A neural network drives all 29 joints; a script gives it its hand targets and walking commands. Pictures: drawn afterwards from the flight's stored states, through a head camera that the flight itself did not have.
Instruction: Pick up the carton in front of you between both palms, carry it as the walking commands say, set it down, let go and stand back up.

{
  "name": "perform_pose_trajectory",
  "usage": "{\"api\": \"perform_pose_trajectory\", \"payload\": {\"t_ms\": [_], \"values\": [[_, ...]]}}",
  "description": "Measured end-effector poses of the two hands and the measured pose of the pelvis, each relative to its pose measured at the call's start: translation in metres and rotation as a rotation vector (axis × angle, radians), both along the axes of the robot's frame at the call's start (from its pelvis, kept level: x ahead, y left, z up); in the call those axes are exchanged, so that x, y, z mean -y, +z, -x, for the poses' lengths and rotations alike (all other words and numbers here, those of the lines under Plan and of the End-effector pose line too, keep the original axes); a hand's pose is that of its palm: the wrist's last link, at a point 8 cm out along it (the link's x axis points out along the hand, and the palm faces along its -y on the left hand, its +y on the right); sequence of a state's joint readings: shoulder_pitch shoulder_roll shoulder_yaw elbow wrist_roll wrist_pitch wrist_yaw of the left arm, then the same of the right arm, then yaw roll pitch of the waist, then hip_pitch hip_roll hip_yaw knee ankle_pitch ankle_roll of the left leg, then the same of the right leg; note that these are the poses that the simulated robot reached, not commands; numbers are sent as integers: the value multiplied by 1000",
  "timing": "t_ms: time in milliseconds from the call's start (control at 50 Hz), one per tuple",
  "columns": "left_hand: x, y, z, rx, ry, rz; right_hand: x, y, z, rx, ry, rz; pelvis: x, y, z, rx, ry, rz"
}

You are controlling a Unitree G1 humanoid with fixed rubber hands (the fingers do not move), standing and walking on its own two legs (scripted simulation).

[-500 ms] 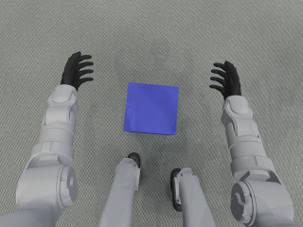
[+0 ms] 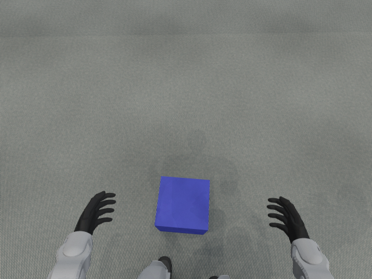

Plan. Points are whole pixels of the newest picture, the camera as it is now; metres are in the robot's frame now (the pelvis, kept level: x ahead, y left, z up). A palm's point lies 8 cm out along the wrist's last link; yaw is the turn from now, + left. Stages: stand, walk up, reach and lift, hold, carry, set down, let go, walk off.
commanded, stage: let go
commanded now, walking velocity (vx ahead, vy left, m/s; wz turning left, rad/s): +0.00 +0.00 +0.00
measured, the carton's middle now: (183, 207) +0.38 +0.03 -0.63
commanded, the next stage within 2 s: stand in 0.60 s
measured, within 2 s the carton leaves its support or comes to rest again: neither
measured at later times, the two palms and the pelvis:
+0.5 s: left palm (82, 255) +0.18 +0.21 -0.04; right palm (329, 263) +0.18 -0.25 -0.04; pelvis +0.02 -0.02 +0.02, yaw +0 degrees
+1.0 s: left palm (49, 272) +0.15 +0.28 -0.07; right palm out of the picture +0.15 -0.30 -0.06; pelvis +0.03 -0.01 +0.02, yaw -1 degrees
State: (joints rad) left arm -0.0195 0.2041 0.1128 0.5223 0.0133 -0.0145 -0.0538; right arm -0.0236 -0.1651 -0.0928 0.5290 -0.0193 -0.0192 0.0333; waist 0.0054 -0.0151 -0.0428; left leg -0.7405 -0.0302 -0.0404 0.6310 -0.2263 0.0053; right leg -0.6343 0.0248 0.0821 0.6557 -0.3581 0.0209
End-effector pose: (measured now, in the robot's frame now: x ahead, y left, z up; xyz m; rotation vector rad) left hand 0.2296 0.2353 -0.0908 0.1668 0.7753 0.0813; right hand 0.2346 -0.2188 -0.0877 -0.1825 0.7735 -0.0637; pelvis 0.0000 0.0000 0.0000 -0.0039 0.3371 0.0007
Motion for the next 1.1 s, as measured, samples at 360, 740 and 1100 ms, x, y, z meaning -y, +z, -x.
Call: {"api": "perform_pose_trajectory", "payload": {"t_ms": [360, 740, 1100], "values": [[20, 47, 55, -18, -8, 3, 32, 46, 55, -8, 3, 0, 20, 25, -18, 358, -1, -26], [-18, 33, 64, -74, 24, -134, 60, 31, 65, -98, -40, 146, 16, 19, -21, 354, -5, -7], [-48, 15, 87, -186, 34, -181, 74, 23, 86, -182, -87, 207, 3, 19, -26, 350, -12, -2]]}}
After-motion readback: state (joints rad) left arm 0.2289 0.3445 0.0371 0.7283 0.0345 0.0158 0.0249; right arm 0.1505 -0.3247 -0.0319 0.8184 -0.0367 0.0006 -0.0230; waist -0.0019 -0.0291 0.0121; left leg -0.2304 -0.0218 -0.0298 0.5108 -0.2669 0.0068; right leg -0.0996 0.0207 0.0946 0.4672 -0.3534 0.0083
